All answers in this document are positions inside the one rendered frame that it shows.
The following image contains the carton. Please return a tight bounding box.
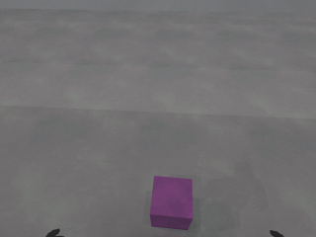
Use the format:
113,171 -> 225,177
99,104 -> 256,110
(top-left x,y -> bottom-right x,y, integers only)
150,176 -> 194,230

